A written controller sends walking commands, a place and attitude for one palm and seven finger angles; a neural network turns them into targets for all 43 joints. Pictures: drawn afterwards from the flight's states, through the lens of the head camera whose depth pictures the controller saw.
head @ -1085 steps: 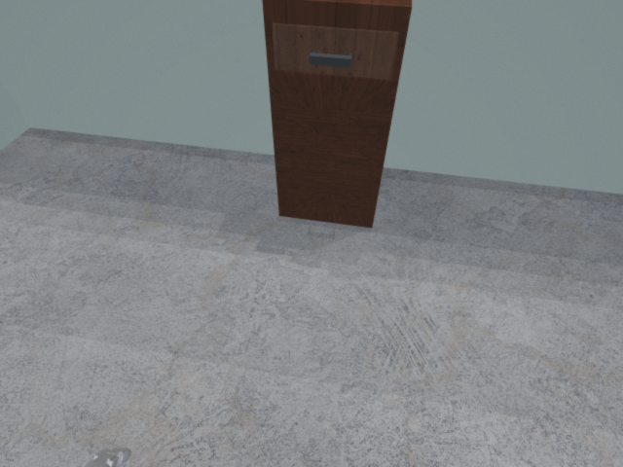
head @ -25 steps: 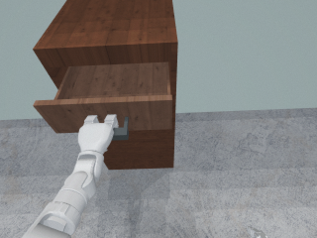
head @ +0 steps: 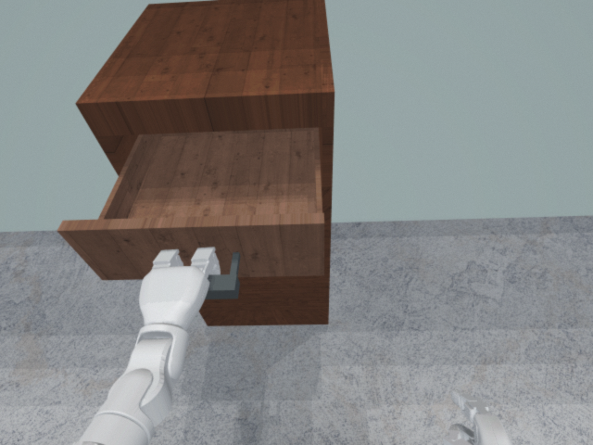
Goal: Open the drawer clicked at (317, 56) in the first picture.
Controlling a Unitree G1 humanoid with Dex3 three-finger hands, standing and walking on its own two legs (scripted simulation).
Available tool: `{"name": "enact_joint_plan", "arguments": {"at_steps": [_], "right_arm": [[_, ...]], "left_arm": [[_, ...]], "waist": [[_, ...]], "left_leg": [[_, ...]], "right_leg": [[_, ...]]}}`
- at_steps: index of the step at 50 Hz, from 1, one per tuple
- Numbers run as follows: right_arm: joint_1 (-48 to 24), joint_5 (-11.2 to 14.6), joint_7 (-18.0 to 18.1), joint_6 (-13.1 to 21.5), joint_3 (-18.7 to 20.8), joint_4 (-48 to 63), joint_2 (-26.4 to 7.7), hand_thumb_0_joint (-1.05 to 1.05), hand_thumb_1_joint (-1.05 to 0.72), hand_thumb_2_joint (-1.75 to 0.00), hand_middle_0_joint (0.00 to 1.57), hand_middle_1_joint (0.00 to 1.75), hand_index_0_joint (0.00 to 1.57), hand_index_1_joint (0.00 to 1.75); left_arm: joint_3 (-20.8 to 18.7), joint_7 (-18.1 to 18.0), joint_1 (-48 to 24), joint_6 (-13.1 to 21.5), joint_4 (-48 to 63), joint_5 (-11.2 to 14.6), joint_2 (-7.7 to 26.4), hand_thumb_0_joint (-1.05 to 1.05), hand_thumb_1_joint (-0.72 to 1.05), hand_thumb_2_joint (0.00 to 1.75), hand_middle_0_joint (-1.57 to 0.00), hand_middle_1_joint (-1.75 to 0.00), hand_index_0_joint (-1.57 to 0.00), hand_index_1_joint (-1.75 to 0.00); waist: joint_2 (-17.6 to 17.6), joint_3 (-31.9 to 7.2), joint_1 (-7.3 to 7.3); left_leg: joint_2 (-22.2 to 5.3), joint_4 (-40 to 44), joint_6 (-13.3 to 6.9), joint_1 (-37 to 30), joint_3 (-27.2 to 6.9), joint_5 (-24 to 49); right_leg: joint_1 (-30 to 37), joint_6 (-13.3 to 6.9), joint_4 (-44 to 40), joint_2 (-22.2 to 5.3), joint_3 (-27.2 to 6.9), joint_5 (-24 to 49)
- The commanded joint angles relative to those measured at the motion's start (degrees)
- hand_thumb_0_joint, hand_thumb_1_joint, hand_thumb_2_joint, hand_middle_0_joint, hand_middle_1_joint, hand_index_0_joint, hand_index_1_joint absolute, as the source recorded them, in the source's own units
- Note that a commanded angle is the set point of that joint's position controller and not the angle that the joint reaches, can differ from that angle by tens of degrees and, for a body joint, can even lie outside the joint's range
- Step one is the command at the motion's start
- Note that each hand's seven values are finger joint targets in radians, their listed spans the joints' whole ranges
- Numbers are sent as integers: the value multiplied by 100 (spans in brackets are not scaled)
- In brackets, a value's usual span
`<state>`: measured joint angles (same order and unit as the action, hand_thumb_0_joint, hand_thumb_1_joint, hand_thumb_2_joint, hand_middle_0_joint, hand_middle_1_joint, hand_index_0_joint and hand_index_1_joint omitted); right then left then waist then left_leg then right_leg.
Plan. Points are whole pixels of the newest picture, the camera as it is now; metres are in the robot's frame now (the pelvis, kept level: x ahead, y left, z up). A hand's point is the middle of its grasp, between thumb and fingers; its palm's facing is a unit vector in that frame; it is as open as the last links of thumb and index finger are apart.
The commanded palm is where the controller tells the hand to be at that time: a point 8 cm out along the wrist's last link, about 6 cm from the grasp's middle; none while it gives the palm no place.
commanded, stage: pull the drawer open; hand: left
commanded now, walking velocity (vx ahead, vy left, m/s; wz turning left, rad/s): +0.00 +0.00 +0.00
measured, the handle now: (196, 273) +0.35 +0.19 +0.01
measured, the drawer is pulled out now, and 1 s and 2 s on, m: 0.22 0.30 0.28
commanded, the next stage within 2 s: open the thumb to release the handle in 0.78 s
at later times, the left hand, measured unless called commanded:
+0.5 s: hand (180, 347) +0.25 +0.19 -0.01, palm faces +0.01 -0.08 -1.00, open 6.0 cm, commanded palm +0.21 +0.20 +0.04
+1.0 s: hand (178, 357) +0.23 +0.19 -0.01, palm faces +0.05 -0.09 -0.99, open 6.1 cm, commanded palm +0.20 +0.20 +0.04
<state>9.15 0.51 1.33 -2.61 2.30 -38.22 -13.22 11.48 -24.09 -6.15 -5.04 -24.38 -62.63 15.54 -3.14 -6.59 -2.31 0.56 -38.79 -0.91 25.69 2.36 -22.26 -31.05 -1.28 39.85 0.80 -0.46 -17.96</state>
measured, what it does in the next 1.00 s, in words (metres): stands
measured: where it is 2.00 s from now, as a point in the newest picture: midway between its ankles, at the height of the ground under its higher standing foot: outside the picture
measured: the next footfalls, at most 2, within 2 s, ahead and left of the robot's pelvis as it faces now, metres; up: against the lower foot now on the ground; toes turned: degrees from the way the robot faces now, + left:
none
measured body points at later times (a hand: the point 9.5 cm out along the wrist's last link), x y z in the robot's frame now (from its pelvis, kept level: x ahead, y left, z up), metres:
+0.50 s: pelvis +0.00 -0.01 +0.00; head +0.02 -0.04 +0.45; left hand +0.24 +0.19 +0.05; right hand +0.20 -0.23 -0.11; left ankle -0.03 +0.11 -0.72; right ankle +0.02 -0.11 -0.72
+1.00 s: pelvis +0.01 +0.00 -0.01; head +0.04 -0.04 +0.44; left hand +0.22 +0.19 +0.05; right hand +0.21 -0.23 -0.12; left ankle -0.03 +0.11 -0.72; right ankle +0.02 -0.11 -0.72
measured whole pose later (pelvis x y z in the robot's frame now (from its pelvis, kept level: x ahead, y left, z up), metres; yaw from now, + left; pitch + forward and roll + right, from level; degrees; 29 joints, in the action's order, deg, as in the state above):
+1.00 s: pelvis +0.01 +0.00 -0.01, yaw -1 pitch +8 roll +1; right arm 6.7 -1.6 -1.0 -2.4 1.5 -36.2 -13.2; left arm 10.7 -26.8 17.5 -4.1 -1.1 -64.4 16.0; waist -3.1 -5.8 -3.9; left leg 0.0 -43.6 -0.4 26.1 2.8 -25.8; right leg -32.1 -1.8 45.2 1.4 -0.9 -21.5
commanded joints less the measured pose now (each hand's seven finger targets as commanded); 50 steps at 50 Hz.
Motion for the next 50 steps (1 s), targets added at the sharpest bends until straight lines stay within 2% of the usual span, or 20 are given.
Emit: {"name": "enact_joint_plan", "arguments": {"at_steps": [1, 3, 6, 7, 11, 13, 15, 17, 20, 23, 25, 28, 31, 34, 37, 43, 44, 45, 47, 50], "right_arm": [[-587, -20, 39, 292, 184, 841, -625, 0, -90, -90, 20, 30, 20, 30], [-620, -29, 24, 309, 173, 849, -612, 0, -90, -90, 20, 30, 20, 30], [-686, -32, 42, 285, 151, 840, -614, 0, -90, -90, 20, 30, 20, 30], [-708, -22, 28, 298, 149, 867, -592, 0, -90, -90, 20, 30, 20, 30], [-791, -37, 69, 304, 130, 869, -586, 0, -90, -90, 20, 30, 20, 30], [-823, -38, 65, 316, 117, 873, -553, 0, -90, -90, 20, 30, 20, 30], [-871, -49, 83, 328, 114, 886, -569, 0, -90, -90, 20, 30, 20, 30], [-906, -69, 44, 337, 97, 950, -519, 0, -90, -90, 20, 30, 20, 30], [-986, -61, 10, 334, 93, 991, -518, 0, -90, -90, 20, 30, 20, 30], [-978, -82, -45, 333, 87, 1050, -492, 0, -90, -90, 20, 30, 20, 30], [-1017, -96, -28, 333, 87, 1013, -515, 0, -90, -90, 20, 30, 20, 30], [-1021, -122, -83, 355, 83, 1082, -458, 0, -90, -90, 20, 30, 20, 30], [-1043, -130, -108, 348, 72, 1108, -463, 0, -90, -90, 20, 30, 20, 30], [-1044, -136, -171, 352, 75, 1146, -450, 0, -90, -90, 20, 30, 20, 30], [-1048, -133, -240, 358, 63, 1261, -422, 0, -90, -90, 20, 30, 20, 30], [-1031, -122, -390, 341, 43, 1370, -437, 0, -90, -90, 20, 30, 20, 30], [-1071, -154, -216, 235, 38, 1008, -605, 0, -90, -90, 20, 30, 20, 30], [-1033, -237, -120, 253, 72, 1065, -556, 0, -90, -90, 20, 30, 20, 30], [-951, -209, -178, 339, 71, 1096, -469, 0, -90, -90, 20, 30, 20, 30], [-915, -174, -157, 338, 111, 1088, -482, 0, -90, -90, 20, 30, 20, 30]], "left_arm": [[-561, -220, -474, -102, 1248, 97, 620, 0, 90, 90, -40, -135, -40, -135], [-439, -219, -300, -142, 1380, 104, 487, 0, 90, 90, -40, -135, -40, -135], [-586, -212, -89, -198, 1419, 89, 652, 0, 90, 90, -40, -135, -40, -135], [-435, -206, -153, -203, 1561, 112, 487, 0, 90, 90, -40, -135, -40, -135], [-695, -198, 195, -227, 1660, 87, 764, 0, 90, 90, -40, -135, -40, -135], [-516, -165, 237, -225, 1703, 122, 560, 0, 90, 90, -40, -135, -40, -135], [-798, -162, 597, -197, 1779, 114, 797, 0, 90, 90, -40, -135, -40, -135], [-502, -152, 753, -176, 2066, 116, 521, 0, 90, 90, -40, -135, -40, -135], [-581, -155, 1249, -153, 2228, 127, 547, 0, 90, 90, -40, -135, -40, -135], [-392, -177, 1278, -144, 2539, 101, 399, 0, 90, 90, -40, -135, -40, -135], [-638, -222, 1341, -128, 2511, 74, 628, 0, 90, 90, -40, -135, -40, -135], [-348, -252, 1645, -101, 2844, 35, 339, 0, 90, 90, -40, -135, -40, -135], [-434, -280, 1895, -80, 2994, 39, 437, 0, 90, 90, -40, -135, -40, -135], [-171, -276, 2005, -69, 3229, 17, 213, 0, 90, 90, -40, -135, -40, -135], [-201, -247, 2773, -49, 3459, 86, 239, 0, 90, 90, -40, -135, -40, -135], [-222, -208, 3648, 50, 3921, 155, 242, 0, 90, 90, -40, -135, -40, -135], [-1014, -360, 1434, 33, 3477, -91, 1161, 0, 90, 90, -40, -135, -40, -135], [-1039, -449, 1416, 6, 3419, -180, 1039, 0, 83, 87, -40, -134, -40, -134], [-795, -545, 2015, -57, 3093, -201, 645, 0, 69, 81, -38, -133, -38, -133], [-795, -577, 2233, -139, 3255, -69, 677, 0, 48, 72, -37, -130, -37, -130]], "waist": [[625, -1305, -115], [658, -1278, -101], [649, -1149, -128], [635, -1095, -77], [632, -1113, -184], [690, -991, -143], [711, -1104, -252], [598, -1145, -230], [556, -1028, -278], [595, -919, -225], [639, -848, -230], [591, -916, -246], [617, -804, -250], [422, -847, -244], [427, -952, -349], [420, -868, -363], [501, -684, 3], [335, -735, -192], [256, -860, -208], [318, -1463, -270]], "left_leg": [[158, 378, 17, -301, -24, 1889], [159, 371, 22, -305, -28, 1872], [174, 387, 27, -252, -28, 1745], [167, 395, 24, -272, -40, 1680], [191, 411, 17, -262, -14, 1548], [198, 410, 9, -238, -19, 1482], [209, 415, 21, -229, -23, 1566], [207, 376, 20, -305, -15, 1636], [189, 372, 43, -342, -43, 1746], [173, 342, 26, -347, -54, 1627], [177, 345, 39, -315, -76, 1545], [172, 278, 26, -373, -76, 1581], [169, 257, 34, -344, -96, 1521], [161, 217, 33, -398, -124, 1586], [150, 148, 36, -372, -112, 1787], [84, 8, 39, -260, -151, 2235], [123, -22, 67, -108, -189, 1730], [162, 6, 64, -68, -166, 1594], [127, -31, 75, -184, -166, 1759], [125, -100, 123, -407, -159, 2336]], "right_leg": [[1290, -131, -402, 102, -17, 1843], [1286, -127, -396, 100, -15, 1857], [1280, -126, -413, 106, -42, 1753], [1211, -121, -428, 102, -18, 1646], [1325, -120, -460, 94, -81, 1551], [1272, -116, -482, 90, -72, 1506], [1436, -123, -465, 106, -154, 1653], [1398, -119, -418, 85, -138, 1759], [1331, -145, -397, 125, -121, 1759], [1201, -136, -390, 111, -62, 1537], [1183, -145, -415, 143, -144, 1496], [1118, -143, -338, 126, -77, 1459], [1053, -151, -317, 151, -83, 1382], [971, -167, -255, 146, -42, 1344], [1104, -178, -165, 150, -80, 1556], [1051, -184, 22, 165, -127, 1968], [674, -176, -29, 189, -256, 1827], [765, -197, -36, 200, -299, 1697], [749, -211, 34, 178, -154, 1743], [1093, -190, 125, 177, -166, 2324]]}}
